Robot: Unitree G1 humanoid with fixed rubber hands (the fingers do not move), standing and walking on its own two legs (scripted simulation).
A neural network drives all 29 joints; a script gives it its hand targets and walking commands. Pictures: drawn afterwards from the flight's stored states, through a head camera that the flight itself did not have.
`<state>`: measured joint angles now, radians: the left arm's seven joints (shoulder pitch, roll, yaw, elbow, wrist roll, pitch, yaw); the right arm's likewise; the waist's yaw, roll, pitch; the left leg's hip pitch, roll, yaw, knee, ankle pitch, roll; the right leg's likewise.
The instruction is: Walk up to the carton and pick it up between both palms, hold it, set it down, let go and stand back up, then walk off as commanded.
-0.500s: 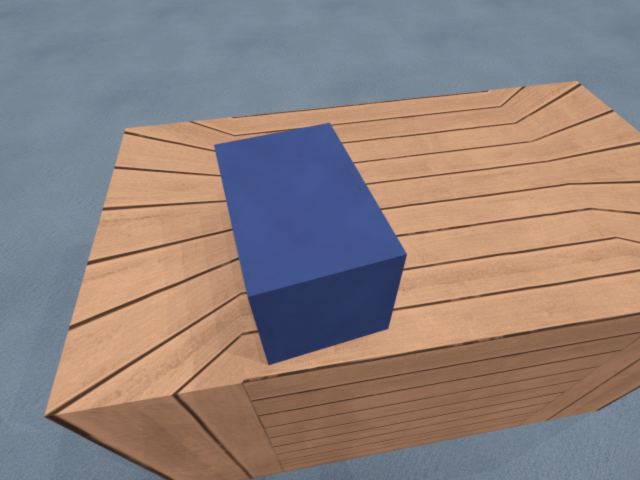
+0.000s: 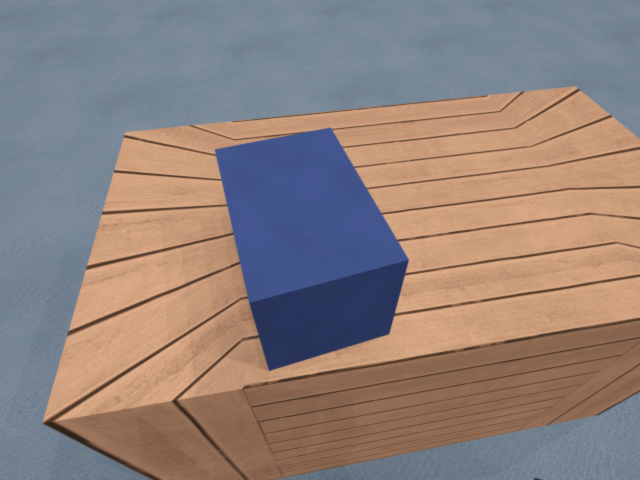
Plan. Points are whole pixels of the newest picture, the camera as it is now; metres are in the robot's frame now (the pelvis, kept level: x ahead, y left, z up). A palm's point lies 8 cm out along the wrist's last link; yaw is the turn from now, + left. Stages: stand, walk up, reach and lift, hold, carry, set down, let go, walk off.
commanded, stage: walk off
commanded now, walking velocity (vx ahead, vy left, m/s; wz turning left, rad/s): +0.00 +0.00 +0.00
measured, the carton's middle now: (301, 241) +0.45 +0.05 +0.02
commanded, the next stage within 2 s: none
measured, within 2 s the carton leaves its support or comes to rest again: neither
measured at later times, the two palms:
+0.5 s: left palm out of the picture +0.00 +0.32 -0.15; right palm out of the picture +0.01 -0.31 -0.15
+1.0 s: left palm out of the picture -0.14 +0.38 -0.17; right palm out of the picture -0.12 -0.25 -0.08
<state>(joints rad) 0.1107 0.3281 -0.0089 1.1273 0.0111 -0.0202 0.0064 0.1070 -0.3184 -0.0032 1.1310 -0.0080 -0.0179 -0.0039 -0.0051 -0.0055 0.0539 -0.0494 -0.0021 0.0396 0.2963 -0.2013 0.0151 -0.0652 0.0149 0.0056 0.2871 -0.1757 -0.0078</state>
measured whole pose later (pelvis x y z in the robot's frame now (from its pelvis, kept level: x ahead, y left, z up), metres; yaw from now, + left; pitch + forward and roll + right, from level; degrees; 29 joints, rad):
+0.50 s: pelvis -0.10 +0.01 -0.04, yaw +2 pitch -2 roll +0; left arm 0.09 0.38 0.06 0.79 0.05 0.07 0.01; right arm 0.11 -0.42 -0.08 0.80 0.00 0.08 -0.02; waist 0.00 0.01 0.30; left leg -0.44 -0.12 -0.11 1.08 -0.59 0.03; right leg -0.44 -0.02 -0.01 0.70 -0.23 -0.01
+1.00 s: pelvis -0.22 +0.05 -0.03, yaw +1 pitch -2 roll -3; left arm 0.17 0.49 0.09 0.83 0.01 0.09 0.02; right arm 0.19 -0.32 -0.07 0.71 -0.01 0.01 -0.05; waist 0.00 -0.12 0.23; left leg -0.36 -0.02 -0.01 0.69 -0.30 0.05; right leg -0.40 0.14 0.22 1.19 -0.48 0.00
